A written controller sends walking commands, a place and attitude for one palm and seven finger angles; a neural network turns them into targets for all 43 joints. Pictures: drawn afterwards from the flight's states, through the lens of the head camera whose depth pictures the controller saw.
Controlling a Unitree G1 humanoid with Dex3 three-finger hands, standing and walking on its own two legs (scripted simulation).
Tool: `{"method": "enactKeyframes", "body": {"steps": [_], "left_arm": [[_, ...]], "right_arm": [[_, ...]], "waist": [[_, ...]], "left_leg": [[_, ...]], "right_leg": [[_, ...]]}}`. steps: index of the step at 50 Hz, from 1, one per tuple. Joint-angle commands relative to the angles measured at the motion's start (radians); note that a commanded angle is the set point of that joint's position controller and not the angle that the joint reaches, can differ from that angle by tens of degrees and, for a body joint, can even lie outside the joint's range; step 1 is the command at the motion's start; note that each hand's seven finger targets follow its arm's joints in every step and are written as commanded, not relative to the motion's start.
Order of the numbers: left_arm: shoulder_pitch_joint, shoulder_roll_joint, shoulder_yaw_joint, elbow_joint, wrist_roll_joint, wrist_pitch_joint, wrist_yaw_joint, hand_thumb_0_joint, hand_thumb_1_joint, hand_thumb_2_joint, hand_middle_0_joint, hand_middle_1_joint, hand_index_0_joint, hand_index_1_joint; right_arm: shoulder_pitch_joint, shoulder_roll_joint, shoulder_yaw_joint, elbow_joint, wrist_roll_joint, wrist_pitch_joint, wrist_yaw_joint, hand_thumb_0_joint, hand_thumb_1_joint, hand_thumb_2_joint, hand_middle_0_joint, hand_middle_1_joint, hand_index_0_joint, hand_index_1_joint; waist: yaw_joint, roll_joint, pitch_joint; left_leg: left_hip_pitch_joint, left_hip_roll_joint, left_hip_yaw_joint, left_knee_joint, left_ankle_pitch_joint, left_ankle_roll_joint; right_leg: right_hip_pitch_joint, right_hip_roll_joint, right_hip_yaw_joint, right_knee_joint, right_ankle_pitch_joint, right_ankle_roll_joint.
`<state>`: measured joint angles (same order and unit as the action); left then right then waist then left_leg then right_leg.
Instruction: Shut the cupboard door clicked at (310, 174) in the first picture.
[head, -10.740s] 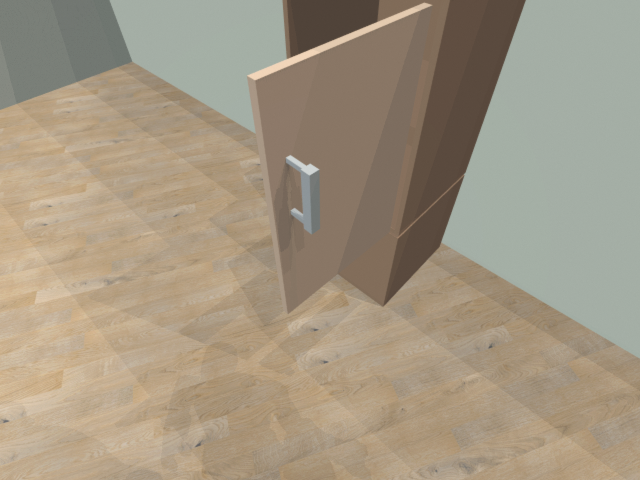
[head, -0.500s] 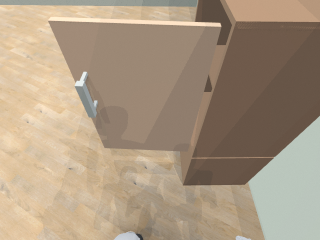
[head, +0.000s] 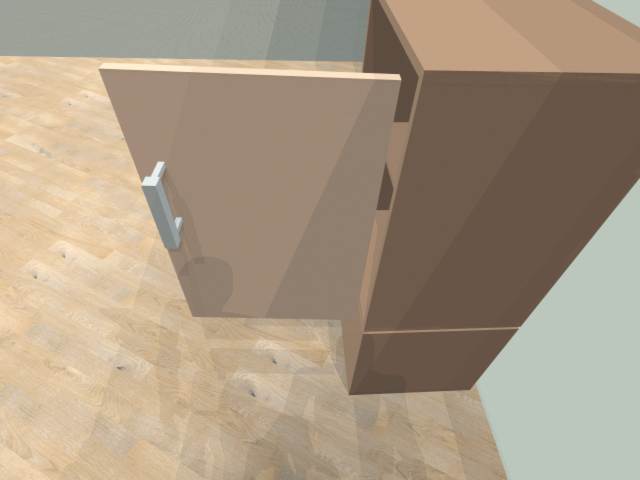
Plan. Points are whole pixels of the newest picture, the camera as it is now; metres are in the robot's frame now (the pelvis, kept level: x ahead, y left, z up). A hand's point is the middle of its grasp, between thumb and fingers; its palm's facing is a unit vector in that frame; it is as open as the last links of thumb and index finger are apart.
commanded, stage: come to a stop and stand still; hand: left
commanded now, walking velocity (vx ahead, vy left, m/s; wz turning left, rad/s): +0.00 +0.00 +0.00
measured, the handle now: (166, 206) +0.51 +0.27 +0.05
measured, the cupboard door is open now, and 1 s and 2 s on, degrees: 87 87 87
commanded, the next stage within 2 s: look again from close up in 0.02 s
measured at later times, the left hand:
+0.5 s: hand out of the picture +0.02 +0.18 -0.17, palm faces +0.00 -0.99 -0.16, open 7.4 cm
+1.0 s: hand (187, 382) +0.24 +0.18 +0.00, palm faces +0.01 -1.00 +0.00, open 6.8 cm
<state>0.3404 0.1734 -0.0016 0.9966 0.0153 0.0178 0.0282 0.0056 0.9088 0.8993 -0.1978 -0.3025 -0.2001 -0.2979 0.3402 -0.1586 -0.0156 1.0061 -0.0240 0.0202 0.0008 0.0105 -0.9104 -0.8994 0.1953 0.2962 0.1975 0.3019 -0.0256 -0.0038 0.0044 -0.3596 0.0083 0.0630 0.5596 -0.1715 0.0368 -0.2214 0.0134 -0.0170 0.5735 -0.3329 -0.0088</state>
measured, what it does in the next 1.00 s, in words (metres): steps on the spot: right foot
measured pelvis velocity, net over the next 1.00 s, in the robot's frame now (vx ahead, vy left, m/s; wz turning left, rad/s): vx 0.03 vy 0.00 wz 0.02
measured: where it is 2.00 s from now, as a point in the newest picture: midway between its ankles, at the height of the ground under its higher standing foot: outside the picture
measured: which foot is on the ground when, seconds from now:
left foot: down 0.00-1.00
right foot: down 0.00-0.74, up 0.76-0.86, down 0.88-1.00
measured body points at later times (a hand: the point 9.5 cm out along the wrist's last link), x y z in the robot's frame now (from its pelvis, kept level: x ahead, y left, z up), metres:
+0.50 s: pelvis +0.04 +0.01 +0.01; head +0.05 +0.03 +0.46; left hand +0.02 +0.23 -0.16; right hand +0.06 -0.22 -0.14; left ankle +0.07 +0.09 -0.73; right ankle -0.01 -0.12 -0.73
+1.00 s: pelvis +0.03 +0.00 -0.06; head +0.04 +0.00 +0.39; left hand +0.23 +0.23 +0.00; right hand +0.20 -0.25 -0.12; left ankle +0.07 +0.09 -0.73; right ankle +0.05 -0.08 -0.73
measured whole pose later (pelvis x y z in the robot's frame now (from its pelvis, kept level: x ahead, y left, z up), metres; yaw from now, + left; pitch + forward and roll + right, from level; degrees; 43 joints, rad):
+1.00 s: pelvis +0.03 +0.00 -0.06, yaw +1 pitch +9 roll +1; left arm 0.36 0.18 0.14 0.17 -0.28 -0.54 -0.29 0.00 0.91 0.90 -0.30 -0.42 -0.31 -0.42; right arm 0.23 -0.25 -0.04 0.63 0.02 -0.28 0.02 0.01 -0.90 -0.90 0.20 0.30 0.20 0.30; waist -0.04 -0.02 -0.16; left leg -0.74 -0.04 0.07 0.99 -0.41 0.05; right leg -0.72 0.01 -0.04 1.03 -0.48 -0.05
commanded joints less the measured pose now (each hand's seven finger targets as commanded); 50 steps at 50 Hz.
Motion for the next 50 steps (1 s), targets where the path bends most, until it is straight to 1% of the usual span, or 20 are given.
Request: {"method": "enactKeyframes", "body": {"steps": [1,4,12,16,19,34,35,36,37,38,39,40,41,42,43,44,45,46,47,50], "left_arm": [[0.037,0.099,0.019,-0.038,0.003,-0.025,0.010,0.000,0.900,0.900,-0.200,-0.300,-0.200,-0.300],[0.077,0.089,0.012,-0.002,0.002,-0.032,0.008,0.000,0.900,0.900,-0.200,-0.300,-0.200,-0.300],[0.082,0.076,0.002,0.053,0.002,-0.045,0.009,0.000,0.900,0.900,-0.200,-0.300,-0.200,-0.300],[0.074,0.080,-0.002,0.071,0.002,-0.051,0.011,0.000,0.900,0.900,-0.200,-0.300,-0.200,-0.300],[0.069,0.083,-0.002,0.080,0.002,-0.051,0.014,0.000,0.900,0.900,-0.200,-0.300,-0.200,-0.300],[0.037,0.107,0.003,0.084,0.004,-0.039,0.014,0.000,0.900,0.900,-0.200,-0.300,-0.200,-0.300],[0.068,0.089,-0.006,0.085,0.021,-0.057,0.051,0.000,0.900,0.900,-0.200,-0.300,-0.200,-0.300],[-0.778,0.653,0.401,-1.567,-0.105,-0.318,0.078,0.000,0.900,0.900,-0.200,-0.300,-0.200,-0.300],[-0.063,0.182,0.034,-1.290,-0.130,-0.253,0.084,0.000,0.900,0.900,-0.218,-0.320,-0.218,-0.320],[0.200,-0.001,-0.031,-1.227,-0.172,-0.120,0.089,0.000,0.900,0.900,-0.237,-0.340,-0.237,-0.340],[0.080,-0.020,-0.050,-1.155,-0.162,-0.108,0.084,0.000,0.900,0.900,-0.255,-0.360,-0.255,-0.360],[0.019,-0.050,-0.059,-1.108,-0.166,-0.139,0.060,0.000,0.900,0.900,-0.273,-0.380,-0.273,-0.380],[0.036,0.019,0.047,-0.973,-0.174,-0.193,0.038,0.000,0.900,0.900,-0.292,-0.400,-0.292,-0.400],[0.180,0.010,0.095,-0.844,-0.200,-0.268,-0.006,0.000,0.900,0.900,-0.310,-0.420,-0.310,-0.420],[0.285,0.022,0.137,-0.769,-0.222,-0.349,-0.072,0.000,0.900,0.900,-0.328,-0.440,-0.328,-0.440],[0.308,0.022,0.161,-0.792,-0.259,-0.435,-0.150,0.000,0.900,0.900,-0.347,-0.460,-0.347,-0.460],[0.311,0.052,0.202,-0.777,-0.297,-0.526,-0.232,0.000,0.900,0.900,-0.365,-0.480,-0.365,-0.480],[0.289,0.027,0.150,-0.794,-0.317,-0.611,-0.321,0.000,0.900,0.900,-0.383,-0.500,-0.383,-0.500],[0.306,0.071,0.196,-0.781,-0.324,-0.647,-0.370,0.000,0.900,0.900,-0.402,-0.520,-0.402,-0.520],[0.290,0.148,0.230,-0.970,-0.341,-0.577,-0.402,0.000,0.900,0.900,-0.457,-0.580,-0.457,-0.580]], "right_arm": [[-0.011,-0.105,-0.010,-0.027,0.004,-0.024,-0.013,0.000,-0.900,-0.900,0.200,0.300,0.200,0.300],[-0.017,-0.105,-0.006,-0.008,0.009,-0.033,-0.016,0.000,-0.900,-0.900,0.200,0.300,0.200,0.300],[-0.010,-0.099,-0.001,0.047,0.016,-0.050,-0.021,0.000,-0.900,-0.900,0.200,0.300,0.200,0.300],[-0.021,-0.099,0.002,0.064,0.019,-0.056,-0.024,0.000,-0.900,-0.900,0.200,0.300,0.200,0.300],[-0.032,-0.104,0.004,0.072,0.020,-0.059,-0.026,0.000,-0.900,-0.900,0.200,0.300,0.200,0.300],[-0.077,-0.127,0.006,0.081,0.017,-0.058,-0.029,0.000,-0.900,-0.900,0.200,0.300,0.200,0.300],[-0.105,-0.151,0.006,0.006,0.020,-0.060,-0.023,0.000,-0.900,-0.900,0.200,0.300,0.200,0.300],[0.033,-0.347,-0.038,-0.264,0.052,-0.245,-0.095,0.000,-0.900,-0.900,0.200,0.300,0.200,0.300],[-0.049,-0.230,0.024,-0.275,0.093,-0.346,-0.118,0.000,-0.900,-0.900,0.200,0.300,0.200,0.300],[-0.091,-0.192,0.007,-0.277,0.068,-0.383,-0.092,0.000,-0.900,-0.900,0.200,0.300,0.200,0.300],[-0.080,-0.184,-0.003,-0.264,0.065,-0.396,-0.056,0.000,-0.900,-0.900,0.200,0.300,0.200,0.300],[-0.104,-0.194,-0.027,-0.316,0.054,-0.398,-0.034,0.000,-0.900,-0.900,0.200,0.300,0.200,0.300],[-0.126,-0.215,-0.047,-0.340,0.046,-0.398,-0.021,0.000,-0.900,-0.900,0.200,0.300,0.200,0.300],[-0.153,-0.209,-0.049,-0.374,0.044,-0.390,-0.014,0.000,-0.900,-0.900,0.200,0.300,0.200,0.300],[-0.162,-0.209,-0.052,-0.410,0.047,-0.385,0.000,0.000,-0.900,-0.900,0.200,0.300,0.200,0.300],[-0.172,-0.220,-0.054,-0.450,0.036,-0.375,0.011,0.000,-0.900,-0.900,0.200,0.300,0.200,0.300],[-0.201,-0.213,-0.067,-0.472,0.037,-0.365,0.009,0.000,-0.900,-0.900,0.200,0.300,0.200,0.300],[-0.228,-0.220,-0.069,-0.506,0.035,-0.364,0.011,0.000,-0.900,-0.900,0.200,0.300,0.200,0.300],[-0.240,-0.217,-0.079,-0.544,0.046,-0.359,0.011,0.000,-0.900,-0.900,0.200,0.300,0.200,0.300],[-0.272,-0.218,-0.075,-0.666,0.074,-0.324,0.009,0.000,-0.900,-0.900,0.200,0.300,0.200,0.300]], "waist": [[0.026,0.044,0.122],[0.039,0.043,0.094],[0.030,0.030,0.038],[0.024,-0.022,0.025],[0.024,-0.016,0.028],[0.030,0.000,0.045],[0.030,0.038,0.074],[-0.159,0.110,-0.310],[-0.016,0.430,-0.508],[0.011,0.360,-0.443],[-0.031,0.133,-0.209],[-0.049,0.053,-0.013],[-0.041,-0.055,0.057],[-0.006,-0.175,0.070],[0.035,-0.160,0.019],[0.059,-0.147,-0.108],[0.075,-0.243,-0.110],[0.058,-0.302,-0.081],[0.067,-0.293,-0.098],[0.107,-0.048,-0.167]], "left_leg": [[-0.007,0.096,-0.181,-0.234,-0.327,0.014],[-0.001,0.099,-0.181,-0.253,-0.285,0.020],[0.113,0.105,-0.162,-0.249,-0.136,0.019],[0.165,0.094,-0.122,-0.196,0.015,0.014],[0.187,0.096,-0.115,-0.185,0.085,0.017],[0.214,0.100,-0.120,-0.211,0.127,0.019],[0.188,0.114,-0.117,-0.020,0.389,-0.007],[0.610,0.078,-0.183,-0.032,0.498,-0.019],[0.752,0.116,-0.213,-0.071,0.613,-0.051],[0.552,0.105,-0.222,-0.172,0.565,-0.109],[0.324,0.092,-0.200,-0.158,0.367,-0.085],[0.149,0.068,-0.200,-0.106,0.130,-0.068],[-0.011,0.033,-0.190,-0.032,-0.107,-0.063],[-0.141,0.000,-0.157,0.056,-0.223,-0.052],[-0.198,-0.025,-0.126,0.127,-0.190,-0.055],[-0.242,-0.034,-0.102,0.205,-0.138,-0.059],[-0.353,-0.044,-0.085,0.286,-0.190,-0.066],[-0.462,-0.048,-0.080,0.357,-0.247,-0.066],[-0.536,-0.055,-0.070,0.403,-0.294,-0.058],[-0.545,-0.062,-0.052,0.404,-0.326,-0.032]], "right_leg": [[-0.126,-0.067,0.097,-0.195,-0.187,-0.041],[-0.062,-0.074,0.088,-0.195,-0.088,-0.037],[-0.027,-0.094,0.079,-0.205,0.051,-0.032],[-0.016,-0.111,0.093,-0.220,0.130,-0.027],[-0.007,-0.113,0.092,-0.216,0.176,-0.022],[0.016,-0.117,0.077,-0.218,0.171,-0.011],[-0.040,-0.127,0.107,-0.211,0.339,-0.002],[-0.140,-0.016,-0.080,0.047,0.438,0.001],[-0.216,0.023,-0.078,0.224,0.072,-0.002],[-0.194,0.017,-0.058,0.249,-0.032,-0.012],[-0.280,-0.001,-0.043,0.243,-0.035,-0.002],[-0.332,-0.005,-0.066,0.156,-0.064,-0.008],[-0.371,-0.008,-0.083,0.075,-0.067,-0.018],[-0.418,-0.009,-0.082,0.036,-0.129,-0.021],[-0.413,-0.017,-0.055,0.057,-0.151,-0.034],[-0.409,-0.020,-0.041,0.141,-0.103,-0.042],[-0.460,-0.028,0.001,0.188,-0.179,-0.038],[-0.499,-0.051,0.075,0.210,-0.226,-0.024],[-0.494,-0.067,0.140,0.220,-0.268,-0.016],[-0.452,-0.064,0.184,0.225,-0.371,-0.023]]}}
